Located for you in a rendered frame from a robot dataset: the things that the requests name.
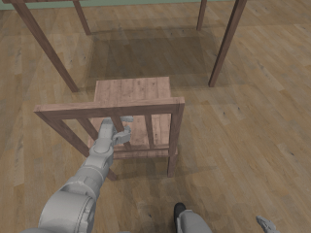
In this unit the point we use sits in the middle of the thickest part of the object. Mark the left robot upper arm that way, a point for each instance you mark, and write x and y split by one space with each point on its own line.
67 212

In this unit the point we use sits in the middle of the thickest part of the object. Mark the table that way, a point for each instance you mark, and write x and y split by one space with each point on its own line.
39 35

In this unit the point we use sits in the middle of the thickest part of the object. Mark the left robot forearm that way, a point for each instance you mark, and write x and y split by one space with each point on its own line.
93 172

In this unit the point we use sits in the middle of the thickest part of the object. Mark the right robot shin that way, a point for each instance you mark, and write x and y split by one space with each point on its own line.
186 211

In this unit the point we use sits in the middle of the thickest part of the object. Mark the robot right hand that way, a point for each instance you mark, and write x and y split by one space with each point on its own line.
267 225

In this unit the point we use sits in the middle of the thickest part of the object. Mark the chair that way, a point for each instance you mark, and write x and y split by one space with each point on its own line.
155 129

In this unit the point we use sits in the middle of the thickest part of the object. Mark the robot left hand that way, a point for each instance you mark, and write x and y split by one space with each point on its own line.
108 130

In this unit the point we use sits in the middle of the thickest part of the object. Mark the robot right foot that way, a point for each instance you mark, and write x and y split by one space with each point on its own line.
178 208

